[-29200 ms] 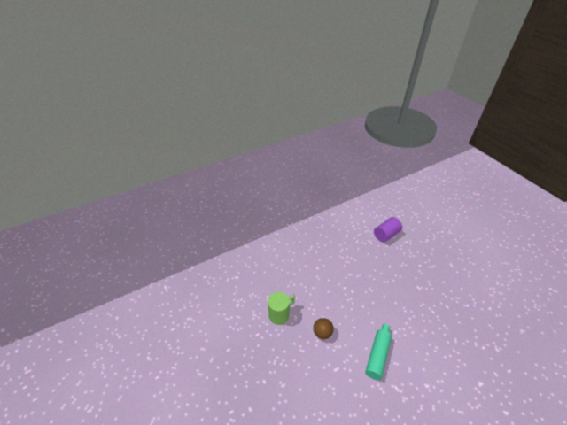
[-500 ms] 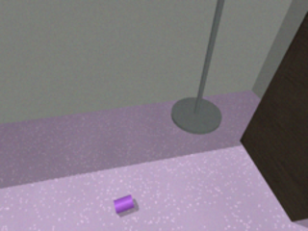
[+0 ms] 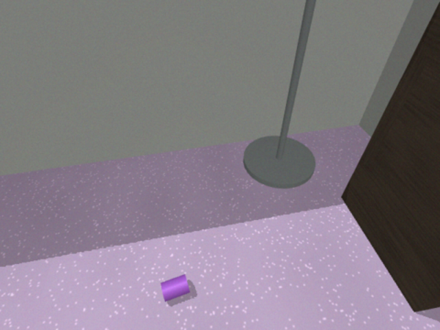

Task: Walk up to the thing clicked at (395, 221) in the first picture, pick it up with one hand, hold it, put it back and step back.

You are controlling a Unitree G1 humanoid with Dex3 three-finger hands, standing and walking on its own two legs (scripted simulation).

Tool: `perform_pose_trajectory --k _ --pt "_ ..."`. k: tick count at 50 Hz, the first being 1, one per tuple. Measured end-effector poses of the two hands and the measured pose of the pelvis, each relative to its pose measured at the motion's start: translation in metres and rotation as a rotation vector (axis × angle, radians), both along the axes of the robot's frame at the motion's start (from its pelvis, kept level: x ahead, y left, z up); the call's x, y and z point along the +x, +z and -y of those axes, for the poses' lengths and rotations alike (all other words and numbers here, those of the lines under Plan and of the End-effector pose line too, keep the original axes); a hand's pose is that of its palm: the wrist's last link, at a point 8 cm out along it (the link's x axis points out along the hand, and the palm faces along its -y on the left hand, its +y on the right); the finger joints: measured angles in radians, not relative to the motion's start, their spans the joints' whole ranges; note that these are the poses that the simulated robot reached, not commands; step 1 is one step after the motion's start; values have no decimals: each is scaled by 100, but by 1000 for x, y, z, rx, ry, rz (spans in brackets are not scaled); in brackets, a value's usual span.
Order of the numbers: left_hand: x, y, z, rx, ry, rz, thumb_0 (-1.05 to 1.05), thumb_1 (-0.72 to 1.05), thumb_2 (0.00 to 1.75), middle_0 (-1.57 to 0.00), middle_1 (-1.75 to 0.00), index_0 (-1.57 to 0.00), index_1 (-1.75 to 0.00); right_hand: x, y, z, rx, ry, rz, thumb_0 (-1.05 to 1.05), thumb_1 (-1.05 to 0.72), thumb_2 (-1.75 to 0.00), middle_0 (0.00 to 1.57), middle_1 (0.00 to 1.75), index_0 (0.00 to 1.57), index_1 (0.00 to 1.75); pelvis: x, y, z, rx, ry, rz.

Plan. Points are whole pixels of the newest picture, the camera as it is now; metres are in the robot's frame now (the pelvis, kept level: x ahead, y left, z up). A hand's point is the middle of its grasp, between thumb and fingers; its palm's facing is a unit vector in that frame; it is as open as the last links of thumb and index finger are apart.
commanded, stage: stand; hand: left
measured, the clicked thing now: (175, 287) +0.51 +0.22 -0.74
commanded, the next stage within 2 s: walk up in 1.64 s
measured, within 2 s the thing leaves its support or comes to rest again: neither
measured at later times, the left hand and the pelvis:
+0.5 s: hand out of the picture +0.09 +0.25 -0.15, palm faces -0.03 -0.93 -0.35, open 7.4 cm; pelvis +0.01 +0.00 +0.00, yaw +0 degrees
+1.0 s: hand out of the picture +0.10 +0.25 -0.15, palm faces -0.02 -0.93 -0.36, open 7.4 cm; pelvis +0.02 -0.01 +0.00, yaw +0 degrees
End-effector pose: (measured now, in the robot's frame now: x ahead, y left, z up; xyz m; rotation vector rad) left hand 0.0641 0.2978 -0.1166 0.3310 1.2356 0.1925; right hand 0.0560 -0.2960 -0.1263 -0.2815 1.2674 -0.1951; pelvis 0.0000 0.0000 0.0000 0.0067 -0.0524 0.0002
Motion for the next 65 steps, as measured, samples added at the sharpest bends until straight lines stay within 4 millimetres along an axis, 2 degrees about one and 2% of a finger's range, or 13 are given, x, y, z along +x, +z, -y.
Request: perform_pose_trajectory --k 15,42,58,65 --pt "20 3 2 0 -9 32 1 91 90 -21 -30 -20 -30 12 1 2 -6 15 18 0 -90 -90 21 30 20 30 8 0 2 0 0 -7" --pt "33 5 4 4 -4 40 1 91 90 -21 -30 -20 -30 33 3 5 -13 27 43 0 -90 -90 21 30 21 30 19 1 4 -1 -1 -8" --pt "21 2 5 6 2 5 1 91 90 -21 -30 -20 -30 22 2 7 -12 19 11 0 -90 -90 21 30 21 30 18 1 6 -4 -1 -14" --pt "22 1 5 2 2 2 1 91 90 -21 -30 -20 -30 19 2 7 -15 17 3 0 -90 -90 21 30 21 30 19 1 6 -3 -3 -13"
